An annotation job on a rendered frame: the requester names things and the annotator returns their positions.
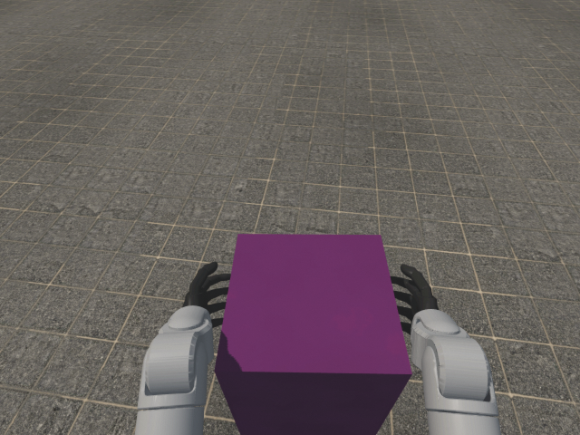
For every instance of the left robot hand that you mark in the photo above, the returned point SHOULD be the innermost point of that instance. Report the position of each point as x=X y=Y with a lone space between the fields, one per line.
x=199 y=295

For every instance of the right robot hand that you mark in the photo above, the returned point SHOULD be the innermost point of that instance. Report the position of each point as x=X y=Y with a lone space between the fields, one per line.
x=421 y=297

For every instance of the carton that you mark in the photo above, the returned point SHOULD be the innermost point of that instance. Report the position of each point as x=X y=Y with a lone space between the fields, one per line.
x=311 y=341

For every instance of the right robot forearm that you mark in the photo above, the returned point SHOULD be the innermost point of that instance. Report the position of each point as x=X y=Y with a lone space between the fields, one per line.
x=458 y=387

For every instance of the left robot forearm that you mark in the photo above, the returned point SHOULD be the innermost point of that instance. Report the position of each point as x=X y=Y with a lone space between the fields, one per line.
x=174 y=375

